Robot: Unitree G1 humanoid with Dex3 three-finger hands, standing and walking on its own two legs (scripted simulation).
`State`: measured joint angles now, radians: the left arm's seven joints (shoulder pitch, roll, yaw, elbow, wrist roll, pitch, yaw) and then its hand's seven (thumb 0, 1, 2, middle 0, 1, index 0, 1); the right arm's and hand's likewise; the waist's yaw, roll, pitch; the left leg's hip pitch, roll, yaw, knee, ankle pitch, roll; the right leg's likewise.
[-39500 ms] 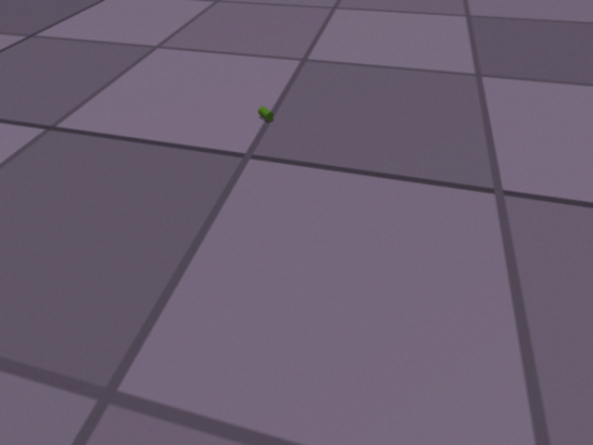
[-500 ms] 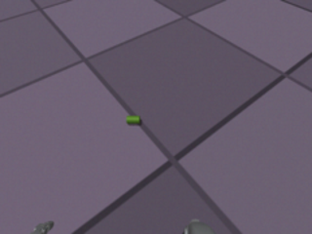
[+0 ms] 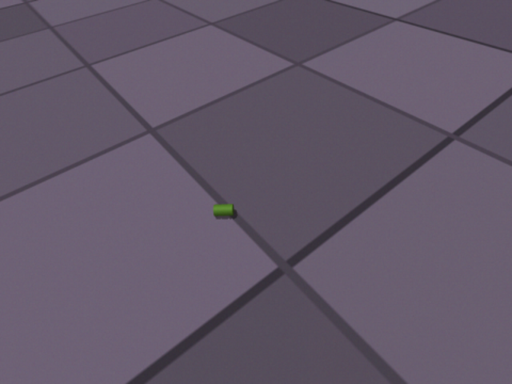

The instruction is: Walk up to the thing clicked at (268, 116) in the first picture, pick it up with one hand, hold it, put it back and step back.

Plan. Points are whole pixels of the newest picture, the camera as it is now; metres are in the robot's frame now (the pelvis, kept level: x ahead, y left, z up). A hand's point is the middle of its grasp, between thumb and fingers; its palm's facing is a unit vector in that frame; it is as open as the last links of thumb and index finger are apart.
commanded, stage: step back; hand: left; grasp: from above
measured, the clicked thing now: (223, 210) +1.06 +0.25 -0.73
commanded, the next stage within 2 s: stand in 0.88 s
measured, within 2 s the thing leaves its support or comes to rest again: neither
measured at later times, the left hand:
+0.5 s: hand out of the picture +0.08 +0.27 -0.13, palm faces +0.06 -0.92 -0.39, open 7.4 cm
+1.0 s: hand out of the picture +0.14 +0.28 -0.14, palm faces +0.03 -0.93 -0.36, open 7.4 cm
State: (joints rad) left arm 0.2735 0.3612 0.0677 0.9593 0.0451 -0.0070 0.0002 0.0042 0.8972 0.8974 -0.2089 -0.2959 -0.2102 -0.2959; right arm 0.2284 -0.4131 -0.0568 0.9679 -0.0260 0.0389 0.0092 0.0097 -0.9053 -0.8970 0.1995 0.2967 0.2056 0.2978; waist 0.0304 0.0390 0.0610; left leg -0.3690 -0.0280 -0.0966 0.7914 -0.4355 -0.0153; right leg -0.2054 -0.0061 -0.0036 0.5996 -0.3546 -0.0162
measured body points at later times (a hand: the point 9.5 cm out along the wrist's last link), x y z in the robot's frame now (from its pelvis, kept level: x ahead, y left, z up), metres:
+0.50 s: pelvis +0.02 +0.00 +0.01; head +0.03 -0.01 +0.45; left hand +0.08 +0.32 -0.11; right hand +0.11 -0.31 -0.13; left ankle +0.06 +0.14 -0.71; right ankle +0.01 -0.11 -0.73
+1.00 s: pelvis +0.06 +0.02 +0.01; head +0.07 +0.02 +0.46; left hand +0.14 +0.33 -0.11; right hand +0.19 -0.26 -0.11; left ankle +0.08 +0.15 -0.73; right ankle +0.01 -0.11 -0.73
